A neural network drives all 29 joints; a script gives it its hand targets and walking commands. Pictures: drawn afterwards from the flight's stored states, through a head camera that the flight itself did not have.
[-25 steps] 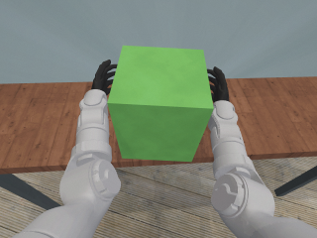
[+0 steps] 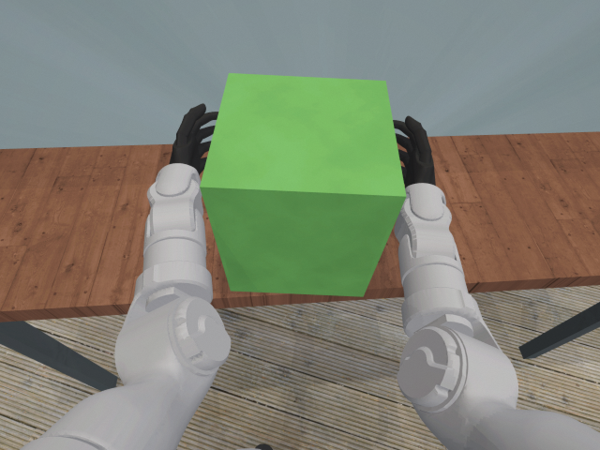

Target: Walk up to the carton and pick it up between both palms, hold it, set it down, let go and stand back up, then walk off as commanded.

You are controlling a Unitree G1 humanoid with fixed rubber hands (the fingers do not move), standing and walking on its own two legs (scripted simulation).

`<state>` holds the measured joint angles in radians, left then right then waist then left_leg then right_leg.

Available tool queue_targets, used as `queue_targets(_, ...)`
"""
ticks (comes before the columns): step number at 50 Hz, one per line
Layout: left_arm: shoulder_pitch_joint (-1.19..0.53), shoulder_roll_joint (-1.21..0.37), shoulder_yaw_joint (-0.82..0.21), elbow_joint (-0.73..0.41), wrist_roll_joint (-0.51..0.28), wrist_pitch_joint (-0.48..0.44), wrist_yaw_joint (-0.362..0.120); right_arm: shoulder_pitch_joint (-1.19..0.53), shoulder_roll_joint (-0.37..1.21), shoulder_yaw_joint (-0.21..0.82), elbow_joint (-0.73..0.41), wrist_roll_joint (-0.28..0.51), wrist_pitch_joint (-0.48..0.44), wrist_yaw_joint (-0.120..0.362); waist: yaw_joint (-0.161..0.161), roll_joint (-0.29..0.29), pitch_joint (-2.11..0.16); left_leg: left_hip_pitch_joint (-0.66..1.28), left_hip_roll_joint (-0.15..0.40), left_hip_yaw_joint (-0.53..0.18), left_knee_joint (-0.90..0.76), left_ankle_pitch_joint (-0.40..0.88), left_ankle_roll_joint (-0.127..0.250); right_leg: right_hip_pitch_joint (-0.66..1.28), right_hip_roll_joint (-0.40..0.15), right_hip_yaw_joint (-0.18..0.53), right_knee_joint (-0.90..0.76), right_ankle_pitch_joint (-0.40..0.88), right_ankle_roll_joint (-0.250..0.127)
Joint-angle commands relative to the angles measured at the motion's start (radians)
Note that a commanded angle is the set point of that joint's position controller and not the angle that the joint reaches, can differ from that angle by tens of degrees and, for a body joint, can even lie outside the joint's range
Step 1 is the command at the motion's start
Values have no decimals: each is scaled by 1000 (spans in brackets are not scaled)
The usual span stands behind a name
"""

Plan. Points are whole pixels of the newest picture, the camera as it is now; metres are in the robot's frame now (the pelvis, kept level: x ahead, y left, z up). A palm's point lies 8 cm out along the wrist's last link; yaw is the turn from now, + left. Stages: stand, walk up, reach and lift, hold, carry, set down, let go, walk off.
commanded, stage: set down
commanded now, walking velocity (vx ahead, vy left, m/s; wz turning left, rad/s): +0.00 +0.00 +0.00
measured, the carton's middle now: (301, 194) +0.43 +0.06 +0.06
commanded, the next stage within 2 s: none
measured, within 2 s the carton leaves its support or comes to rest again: neither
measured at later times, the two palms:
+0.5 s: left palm (190, 164) +0.44 +0.22 +0.09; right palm (419, 170) +0.45 -0.10 +0.10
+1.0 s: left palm (163, 188) +0.40 +0.25 +0.08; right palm (440, 200) +0.42 -0.13 +0.08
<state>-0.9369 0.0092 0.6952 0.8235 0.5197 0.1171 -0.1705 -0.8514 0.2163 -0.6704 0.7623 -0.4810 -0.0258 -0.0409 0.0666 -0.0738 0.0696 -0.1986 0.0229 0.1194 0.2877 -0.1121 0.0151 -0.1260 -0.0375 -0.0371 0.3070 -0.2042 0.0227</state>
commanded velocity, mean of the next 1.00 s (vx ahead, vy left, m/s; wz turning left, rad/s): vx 0.00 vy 0.00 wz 0.00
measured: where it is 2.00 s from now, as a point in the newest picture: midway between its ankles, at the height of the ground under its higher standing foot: outside the picture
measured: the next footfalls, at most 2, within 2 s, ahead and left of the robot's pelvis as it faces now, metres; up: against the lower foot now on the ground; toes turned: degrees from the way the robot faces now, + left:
none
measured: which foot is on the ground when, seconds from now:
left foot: down 0.00-1.00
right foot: down 0.00-1.00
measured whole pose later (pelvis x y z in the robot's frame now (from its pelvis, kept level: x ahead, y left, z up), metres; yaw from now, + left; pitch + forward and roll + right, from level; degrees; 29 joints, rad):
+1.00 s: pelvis -0.01 -0.01 -0.01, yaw +0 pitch +15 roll -2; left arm -0.85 0.37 0.11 1.16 -0.17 -0.09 -0.05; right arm -0.85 -0.14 0.13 1.08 0.36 -0.10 -0.21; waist 0.03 -0.02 -0.18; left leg -0.57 0.07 0.06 0.47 -0.15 -0.01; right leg -0.46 0.02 -0.05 0.41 -0.20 0.00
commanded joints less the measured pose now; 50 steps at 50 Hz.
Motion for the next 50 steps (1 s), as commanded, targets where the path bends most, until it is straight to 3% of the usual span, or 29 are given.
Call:
queue_targets(1, -334, -222, -131, -3, -11, -48, 40, -319, 236, 185, 91, -18, 14, 36, -29, 66, -305, 199, -18, 45, 46, 300, 1, -37, 48, -66, -17, 85, 44)
queue_targets(7, -350, -39, -189, 53, -120, -88, 128, -357, 61, 229, 138, 100, 0, -22, -14, 90, -410, 182, -7, 36, 74, 257, -1, -141, 40, -48, -21, 58, 29)
queue_targets(8, -394, 145, -161, 27, -146, -112, 163, -359, -123, 234, 135, 133, -20, -30, 5, 117, -554, 242, -4, 39, 97, 344, -27, -146, 54, -53, -5, 97, 18)
queue_targets(11, -449, 106, -307, 73, -279, -155, 214, -451, -128, 295, 185, 265, -50, -54, -23, 195, -637, 295, 4, 1, 170, 436, -50, -291, 74, -51, -10, 72, -7)
queue_targets(13, -474, 160, -347, 112, -343, -167, 236, -486, -166, 343, 211, 321, -47, -78, -18, 172, -701, 269, 1, 0, 194, 416, -57, -324, 81, -38, -13, 84, -4)
queue_targets(14, -461, 286, -320, 206, -370, -185, 243, -488, -272, 364, 243, 359, -55, -85, 10, 147, -749, 219, -3, 3, 206, 414, -58, -283, 86, -21, 5, 134, 4)
queue_targets(15, -491, 276, -386, 231, -412, -187, 243, -521, -264, 386, 332, 394, -37, -96, -27, 155, -686, 135, -5, 1, 188, 321, -57, -265, 83, -10, 11, 128, 5)
queue_targets(18, -562, 341, -462, 272, -530, -223, 262, -608, -329, 452, 289, 496, -51, -120, -10, 174, -824, 151, 12, -29, 231, 384, -84, -284, 88, -21, 36, 169, -4)
queue_targets(21, -588, 365, -558, 333, -606, -268, 249, -603, -372, 508, 341, 570, -60, -138, -67, 203, -891, 158, 7, -40, 273, 440, -90, -325, 97, -22, 69, 254, -10)
queue_targets(22, -593, 398, -567, 400, -624, -268, 232, -623, -415, 529, 352, 577, -56, -142, -51, 147, -889, 128, 10, -46, 287, 443, -84, -324, 100, -21, 76, 259, -3)
queue_targets(29, -597, 399, -706, 449, -680, -274, 193, -631, -462, 661, 491, 730, -71, -127, -80, 200, -810, 178, 27, -74, 300, 509, -105, -449, 102, -30, 71, 221, -10)
queue_targets(30, -564, 436, -669, 463, -698, -294, 196, -600, -461, 700, 411, 747, -89, -126, -36, 186, -871, 133, 25, -71, 309, 506, -97, -396, 99, -30, 87, 248, -13)
queue_targets(32, -592, 469, -664, 499, -693, -289, 190, -631, -481, 706, 444, 752, -85, -124, -23, 208, -838, 90, 13, -65, 303, 482, -83, -388, 90, -10, 101, 255, -7)
queue_targets(33, -549, 437, -694, 512, -694, -292, 183, -586, -479, 711, 478, 766, -90, -126, -52, 191, -810, 95, 15, -64, 290, 452, -83, -387, 89, -18, 89, 252, -3)
queue_targets(34, -611, 489, -678, 484, -710, -306, 183, -648, -502, 700, 452, 774, -78, -125, -28, 208, -827, 92, 14, -66, 289, 405, -81, -392, 92, -15, 100, 182, 2)
queue_targets(36, -440, 506, -652, 396, -716, -318, 174, -511, -472, 808, 336, 837, -122, -120, 22, 133, -911, 83, 4, -61, 312, 519, -71, -256, 89, 11, 131, 413, 10)
queue_targets(38, -575, 511, -682, 425, -716, -299, 161, -636, -490, 781, 401, 842, -83, -119, -21, 177, -837, -1, -2, -39, 280, 393, -67, -302, 83, 11, 136, 340, 19)
queue_targets(39, -441, 515, -640, 390, -720, -308, 149, -527, -461, 829, 352, 850, -112, -130, 24, 105, -871, 23, -11, -47, 287, 457, -59, -234, 83, 8, 133, 432, 27)
queue_targets(40, -473, 520, -635, 382, -701, -291, 138, -535, -471, 817, 386, 873, -108, -142, -7, 135, -837, -6, -13, -39, 279, 432, -66, -230, 74, 19, 139, 471, 31)
queue_targets(41, -375, 519, -583, 317, -666, -295, 133, -460, -443, 853, 289, 874, -132, -146, 30, 101, -854, -4, -20, -42, 271, 485, -67, -158, 84, 16, 150, 554, 40)
queue_targets(42, -443, 529, -620, 331, -698, -285, 129, -506, -487, 803, 337, 862, -109, -146, -14, 108, -818, -25, -17, -39, 258, 405, -65, -192, 78, 14, 148, 506, 39)
queue_targets(43, -282, 522, -562, 210, -648, -264, 117, -347, -438, 851, 262, 865, -140, -162, -6, 97, -832, 42, -22, -50, 249, 495, -65, -97, 75, 15, 130, 631, 45)
queue_targets(44, -630, 555, -595, 308, -699, -276, 117, -665, -463, 766, 275, 832, -111, -165, -61, 108, -880, -109, -28, -48, 263, 322, -55, -186, 64, 24, 162, 471, 47)
queue_targets(45, -226, 500, -555, 188, -670, -269, 114, -274, -437, 824, 212, 859, -153, -173, -4, 84, -839, 32, -23, -55, 235, 446, -67, -92, 77, 16, 132, 571, 43)
queue_targets(46, -479, 527, -590, 175, -696, -260, 115, -526, -489, 767, 183, 837, -123, -176, -53, 167, -902, 29, -26, -50, 241, 372, -78, -188, 85, 8, 132, 436, 43)
queue_targets(47, -304, 537, -554, 143, -696, -249, 116, -346, -448, 794, 151, 840, -123, -175, -15, 124, -843, 78, -21, -54, 238, 426, -67, -154, 89, 14, 93, 445, 31)
queue_targets(48, -448, 527, -590, 157, -720, -238, 124, -502, -472, 733, 134, 827, -104, -176, -70, 142, -873, 59, -10, -68, 247, 366, -76, -202, 88, -2, 101, 370, 17)
queue_targets(49, -249, 497, -551, 129, -688, -222, 121, -294, -436, 779, 139, 837, -106, -171, -30, 120, -787, 105, -20, -63, 227, 414, -71, -148, 87, 13, 86, 424, 20)
queue_targets(50, -347, 474, -587, 103, -695, -214, 116, -407, -456, 733, 104, 819, -101, -175, -70, 152, -830, 107, -11, -63, 233, 390, -80, -202, 94, -5, 99, 367, 15)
